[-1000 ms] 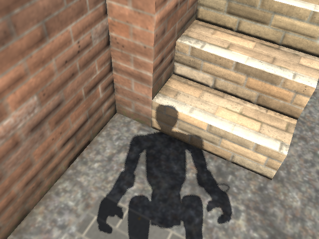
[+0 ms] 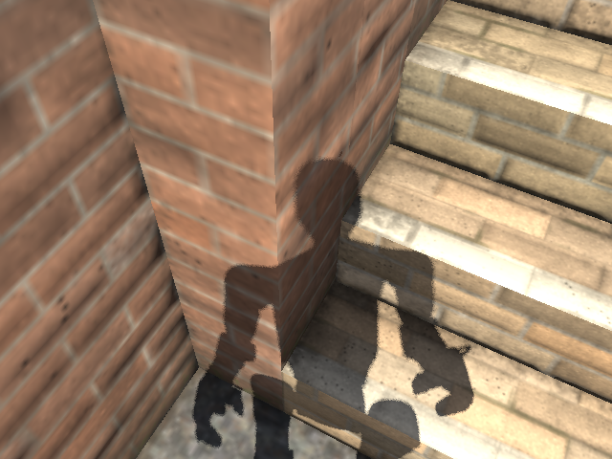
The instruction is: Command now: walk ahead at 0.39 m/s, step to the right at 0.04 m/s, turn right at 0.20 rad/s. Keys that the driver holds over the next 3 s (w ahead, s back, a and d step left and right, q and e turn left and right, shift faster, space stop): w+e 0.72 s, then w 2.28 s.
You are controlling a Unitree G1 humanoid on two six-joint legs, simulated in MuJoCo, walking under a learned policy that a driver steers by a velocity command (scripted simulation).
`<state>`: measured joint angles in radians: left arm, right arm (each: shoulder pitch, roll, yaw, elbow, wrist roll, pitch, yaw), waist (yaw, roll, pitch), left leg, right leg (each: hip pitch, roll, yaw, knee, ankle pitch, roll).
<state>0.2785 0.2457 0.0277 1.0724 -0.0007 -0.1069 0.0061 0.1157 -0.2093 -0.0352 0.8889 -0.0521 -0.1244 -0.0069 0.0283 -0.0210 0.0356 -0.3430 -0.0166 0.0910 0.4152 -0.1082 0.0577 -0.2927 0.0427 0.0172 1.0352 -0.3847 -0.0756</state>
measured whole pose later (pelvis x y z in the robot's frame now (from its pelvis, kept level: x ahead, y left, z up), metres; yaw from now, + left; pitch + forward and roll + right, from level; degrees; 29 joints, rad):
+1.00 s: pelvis +0.11 -0.21 -0.01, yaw -27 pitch -1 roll +0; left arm 0.09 0.27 0.03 0.81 0.04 0.00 -0.02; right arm 0.30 -0.27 -0.05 0.92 -0.01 0.00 -0.03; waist -0.05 -0.02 0.05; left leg -0.20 0.15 0.14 0.57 -0.33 -0.04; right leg -0.30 -0.02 0.02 0.52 -0.15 0.03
